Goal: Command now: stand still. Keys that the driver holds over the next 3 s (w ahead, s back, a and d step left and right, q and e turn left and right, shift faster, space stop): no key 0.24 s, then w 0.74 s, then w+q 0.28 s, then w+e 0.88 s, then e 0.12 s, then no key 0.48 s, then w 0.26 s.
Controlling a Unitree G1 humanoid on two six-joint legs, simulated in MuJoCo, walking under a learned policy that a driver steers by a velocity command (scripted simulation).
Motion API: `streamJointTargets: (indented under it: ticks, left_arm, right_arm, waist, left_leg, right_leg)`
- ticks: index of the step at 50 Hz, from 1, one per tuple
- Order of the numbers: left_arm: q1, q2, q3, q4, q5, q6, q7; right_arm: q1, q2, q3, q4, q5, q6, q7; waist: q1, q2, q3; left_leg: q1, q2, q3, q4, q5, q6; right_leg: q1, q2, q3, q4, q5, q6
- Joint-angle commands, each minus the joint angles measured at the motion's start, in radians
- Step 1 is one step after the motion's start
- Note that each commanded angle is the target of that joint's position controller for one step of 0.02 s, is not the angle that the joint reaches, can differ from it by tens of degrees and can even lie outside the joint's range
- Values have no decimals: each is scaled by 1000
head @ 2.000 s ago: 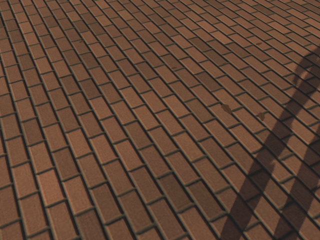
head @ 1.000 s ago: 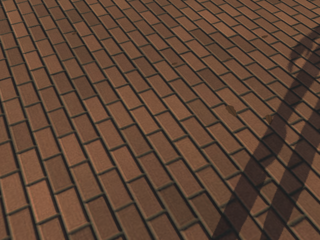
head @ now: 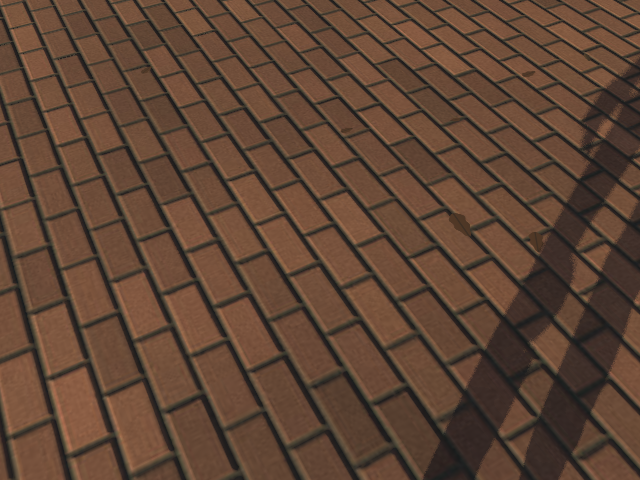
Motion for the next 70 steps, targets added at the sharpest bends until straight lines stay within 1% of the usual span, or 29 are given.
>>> streamJointTargets:
  ticks: [1,12,16,21,23,24,25,28,32,35,36,37,38,39,40,41,44,49,53,58,61,62,63,64,65,66,67,68,70]
  left_arm:
    - [7,101,14,-31,0,-7,4]
    - [34,89,10,-30,-2,-9,4]
    - [74,112,24,-16,-16,-12,5]
    - [78,113,34,-45,-28,-63,-13]
    - [-38,78,24,-94,-30,-83,-23]
    - [-116,47,15,-126,-30,-100,-30]
    - [-148,56,12,-146,-28,-116,-36]
    - [-177,85,12,-183,-39,-148,-60]
    - [-159,44,-9,-198,-33,-141,-90]
    - [91,150,44,-126,-37,-112,-74]
    - [206,188,67,-100,-39,-104,-63]
    - [360,280,91,-78,-25,-95,-44]
    - [410,337,84,-71,8,-104,-50]
    - [294,254,58,-80,1,-117,-59]
    - [191,191,40,-106,-8,-127,-64]
    - [104,152,25,-125,-3,-134,-72]
    - [79,107,11,-117,17,-130,-73]
    - [170,150,14,-91,15,-125,-41]
    - [214,176,22,-97,10,-121,-21]
    - [286,181,32,-76,3,-99,-17]
    - [251,219,44,-102,10,-81,-12]
    - [233,230,47,-115,16,-70,-8]
    - [220,230,43,-135,17,-64,-3]
    - [311,145,15,-157,25,-80,-13]
    - [375,62,-20,-140,8,-119,-34]
    - [250,172,13,-166,-37,-151,-46]
    - [148,201,21,-204,-61,-161,-45]
    - [112,193,24,-204,-49,-157,-35]
    - [155,169,37,-185,-31,-117,-26]
  right_arm:
    - [95,-73,-11,-6,0,-7,-2]
    - [137,-56,-11,-9,1,-16,0]
    - [152,-60,-19,-27,11,-17,-6]
    - [180,-56,-25,-58,21,-62,11]
    - [278,-94,-38,-39,29,-74,15]
    - [345,-157,-58,-21,38,-78,17]
    - [337,-191,-70,-25,37,-80,19]
    - [327,-151,-66,-41,26,-83,26]
    - [187,-169,-63,-109,20,-67,33]
    - [155,-202,-66,-128,15,-77,40]
    - [144,-191,-60,-133,16,-81,42]
    - [129,-147,-43,-162,-4,-84,45]
    - [213,15,-8,-185,19,-108,44]
    - [143,-60,-26,-206,60,-130,47]
    - [43,-108,-35,-240,72,-138,51]
    - [4,-126,-42,-242,62,-134,46]
    - [54,-115,-63,-219,40,-90,41]
    - [-142,-112,-68,-295,16,-81,52]
    - [-318,-85,-49,-342,29,-89,78]
    - [-436,-97,-43,-398,38,-88,115]
    - [-364,-151,-66,-410,35,-87,130]
    - [-242,-194,-89,-385,35,-85,131]
    - [-81,-253,-121,-346,36,-79,123]
    - [73,-352,-148,-317,16,-73,107]
    - [97,-335,-135,-307,23,-74,105]
    - [78,-257,-112,-309,15,-72,101]
    - [-9,-225,-101,-323,13,-76,96]
    - [-87,-198,-90,-330,8,-85,98]
    - [-156,-146,-76,-325,-7,-103,101]
  waist:
    - [2,2,24]
    - [1,6,28]
    - [-3,-19,69]
    - [-20,-6,90]
    - [-84,86,102]
    - [-118,198,127]
    - [-120,225,175]
    - [-100,132,157]
    - [-38,119,118]
    - [104,132,-9]
    - [174,106,-75]
    - [226,-58,-168]
    - [145,-315,-303]
    - [109,-214,-185]
    - [86,-131,-60]
    - [50,-33,-19]
    - [-30,-81,12]
    - [-20,-31,61]
    - [31,-37,62]
    - [57,-26,88]
    - [-8,-89,-4]
    - [-76,-109,-76]
    - [-153,-93,-163]
    - [-145,91,-317]
    - [-102,217,-458]
    - [-141,136,-392]
    - [-122,92,-255]
    - [-79,-12,-172]
    - [-6,27,-104]
  left_leg:
    - [-158,2,1,-88,78,25]
    - [-176,2,-1,-91,79,33]
    - [-241,-18,11,-24,-286,90]
    - [-258,37,-79,-22,-287,155]
    - [-69,103,-207,-163,-346,211]
    - [61,222,-384,-278,-379,261]
    - [105,320,-499,-294,-289,298]
    - [298,333,-436,-232,53,266]
    - [-6,220,-190,-278,131,195]
    - [-177,149,-63,-54,560,141]
    - [-226,108,-13,150,659,104]
    - [-392,46,26,509,428,51]
    - [-570,-103,-65,850,-203,26]
    - [-674,-44,-145,987,-160,54]
    - [-727,23,-118,997,-63,90]
    - [-671,81,-98,952,36,104]
    - [-541,136,-75,817,127,113]
    - [-691,151,-39,579,293,65]
    - [-612,100,24,281,468,59]
    - [-659,60,22,141,405,110]
    - [-493,-24,95,148,258,167]
    - [-342,-70,117,135,235,190]
    - [-86,-83,84,103,263,224]
    - [352,173,-323,117,215,353]
    - [532,379,-819,-93,91,474]
    - [479,342,-720,-128,84,397]
    - [312,317,-529,-135,187,350]
    - [131,283,-397,-165,291,321]
    - [-65,217,-238,-230,327,278]
  right_leg:
    - [95,-68,82,-101,56,-34]
    - [88,-64,77,-97,55,-31]
    - [-3,-60,98,-107,-493,-63]
    - [-57,-129,210,-101,-499,-109]
    - [-246,-41,68,41,-361,-56]
    - [-398,10,-42,213,-211,-21]
    - [-516,-28,-34,317,-223,-29]
    - [-742,-115,25,454,-295,-36]
    - [-309,-76,-61,225,-65,-11]
    - [180,36,-124,163,55,-32]
    - [334,22,-103,124,46,-59]
    - [512,-195,195,24,-132,-122]
    - [617,-446,786,-249,-266,-279]
    - [504,-443,871,-349,-357,-267]
    - [371,-429,696,-324,-303,-230]
    - [242,-379,529,-317,-170,-195]
    - [82,-251,251,-369,-21,-148]
    - [111,-239,134,-411,190,-172]
    - [142,-218,19,-436,226,-139]
    - [367,-283,-54,-366,321,-113]
    - [441,-296,-105,-164,825,-80]
    - [430,-279,-131,12,960,-61]
    - [300,-244,-154,252,922,-28]
    - [-106,-155,-156,643,518,16]
    - [-359,24,4,919,-314,34]
    - [-449,-42,133,985,-286,0]
    - [-470,-93,113,950,-214,-16]
    - [-422,-140,107,863,-147,-14]
    - [-293,-193,125,750,-80,-9]
Next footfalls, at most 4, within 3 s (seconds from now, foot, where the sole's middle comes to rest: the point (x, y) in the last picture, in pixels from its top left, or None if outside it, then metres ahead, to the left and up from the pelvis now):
0.74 right None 0.25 -0.14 -0.77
1.26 left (294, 432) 0.60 0.10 -0.77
1.84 right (380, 308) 0.93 -0.10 -0.77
2.30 left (332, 215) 1.25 0.02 -0.77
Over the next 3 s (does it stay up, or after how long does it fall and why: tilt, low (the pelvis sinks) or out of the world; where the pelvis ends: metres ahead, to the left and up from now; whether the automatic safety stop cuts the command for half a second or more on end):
stays up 1.18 -0.06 -0.01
